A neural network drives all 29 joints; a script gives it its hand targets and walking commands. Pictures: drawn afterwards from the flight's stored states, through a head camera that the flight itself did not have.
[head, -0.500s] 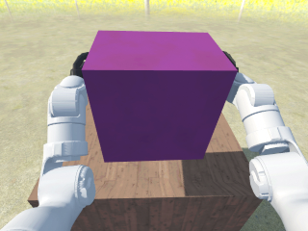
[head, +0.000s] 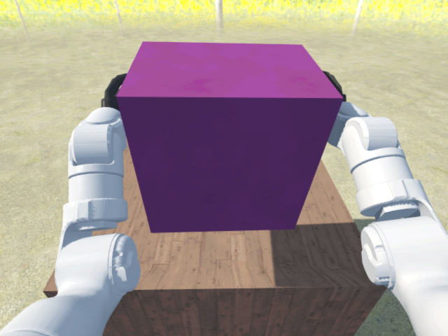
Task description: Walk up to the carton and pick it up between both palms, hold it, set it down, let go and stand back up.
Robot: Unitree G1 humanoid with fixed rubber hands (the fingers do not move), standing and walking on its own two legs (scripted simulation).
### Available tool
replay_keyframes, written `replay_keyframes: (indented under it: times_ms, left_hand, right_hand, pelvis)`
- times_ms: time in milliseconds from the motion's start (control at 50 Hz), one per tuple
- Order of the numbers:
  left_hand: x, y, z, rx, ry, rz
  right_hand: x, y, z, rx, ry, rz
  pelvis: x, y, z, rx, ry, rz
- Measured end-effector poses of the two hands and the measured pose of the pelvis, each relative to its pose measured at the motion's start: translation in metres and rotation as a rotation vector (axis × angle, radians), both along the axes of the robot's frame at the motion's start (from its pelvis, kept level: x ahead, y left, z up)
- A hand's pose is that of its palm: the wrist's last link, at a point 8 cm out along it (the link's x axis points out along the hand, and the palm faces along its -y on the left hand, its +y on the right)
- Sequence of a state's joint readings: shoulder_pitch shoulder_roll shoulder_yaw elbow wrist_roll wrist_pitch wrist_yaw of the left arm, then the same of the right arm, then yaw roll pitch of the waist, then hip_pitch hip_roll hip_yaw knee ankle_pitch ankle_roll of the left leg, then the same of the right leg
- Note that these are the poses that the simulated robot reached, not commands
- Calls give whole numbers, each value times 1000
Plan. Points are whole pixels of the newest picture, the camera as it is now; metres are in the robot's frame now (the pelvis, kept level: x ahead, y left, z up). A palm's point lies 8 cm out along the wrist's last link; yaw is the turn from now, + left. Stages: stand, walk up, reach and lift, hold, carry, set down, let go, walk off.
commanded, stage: hold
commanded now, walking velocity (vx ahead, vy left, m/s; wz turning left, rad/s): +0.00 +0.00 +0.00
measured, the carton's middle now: (223, 141) +0.38 +0.01 +0.22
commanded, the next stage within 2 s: none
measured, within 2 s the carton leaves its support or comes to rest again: neither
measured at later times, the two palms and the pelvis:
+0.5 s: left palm (115, 122) +0.37 +0.19 +0.26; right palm (330, 117) +0.38 -0.17 +0.27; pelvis +0.00 +0.01 +0.00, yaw +0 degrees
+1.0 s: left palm (113, 115) +0.38 +0.19 +0.28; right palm (329, 113) +0.38 -0.17 +0.27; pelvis +0.00 +0.00 +0.00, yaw +0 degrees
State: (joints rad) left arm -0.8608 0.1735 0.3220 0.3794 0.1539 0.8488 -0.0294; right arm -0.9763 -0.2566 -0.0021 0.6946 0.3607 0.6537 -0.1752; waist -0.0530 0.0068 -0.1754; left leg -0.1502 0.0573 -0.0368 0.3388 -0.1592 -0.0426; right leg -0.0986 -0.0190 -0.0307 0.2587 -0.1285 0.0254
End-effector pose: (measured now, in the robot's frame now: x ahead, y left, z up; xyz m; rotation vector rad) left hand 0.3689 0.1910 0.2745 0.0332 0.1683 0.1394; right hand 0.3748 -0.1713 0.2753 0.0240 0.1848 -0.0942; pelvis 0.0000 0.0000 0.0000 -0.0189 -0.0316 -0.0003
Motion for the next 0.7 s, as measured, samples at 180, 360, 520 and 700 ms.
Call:
replay_keyframes:
  times_ms: [180, 360, 520, 700]
  left_hand:
    - [7, 5, 2, 29, -2, -9]
    - [9, 4, -5, 25, 1, -14]
    - [2, 0, -9, 7, -8, -3]
    - [-1, -2, 0, 27, -19, 6]
  right_hand:
    - [6, 5, 1, 2, -2, -1]
    - [6, 4, -6, 1, 2, -6]
    - [1, 1, -8, 15, -5, -5]
    - [2, -2, -4, 21, -16, 5]
  pelvis:
    - [4, 5, 0, 0, 18, 2]
    - [7, 9, 0, -3, 7, 2]
    - [5, 7, 0, -4, 9, -2]
    - [-1, 2, 0, -2, 14, 4]
